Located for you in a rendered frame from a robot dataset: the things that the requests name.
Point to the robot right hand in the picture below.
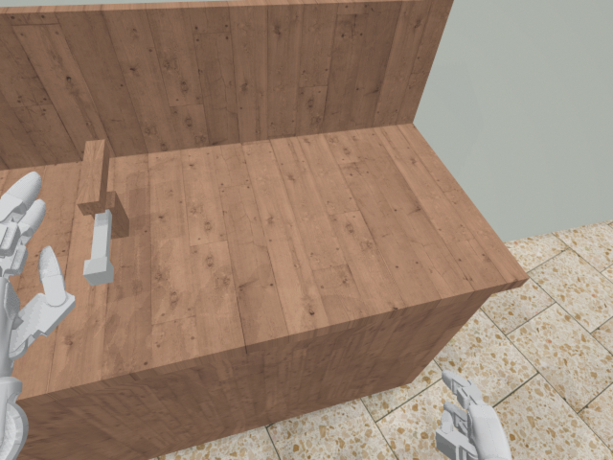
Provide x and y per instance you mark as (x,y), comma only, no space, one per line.
(480,434)

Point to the tap lever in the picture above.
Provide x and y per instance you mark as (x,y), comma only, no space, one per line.
(99,270)

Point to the counter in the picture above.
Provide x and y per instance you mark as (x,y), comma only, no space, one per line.
(283,237)

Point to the left robot forearm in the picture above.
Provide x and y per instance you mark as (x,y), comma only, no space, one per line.
(14,424)

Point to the robot left hand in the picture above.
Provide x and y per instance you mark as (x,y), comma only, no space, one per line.
(20,216)

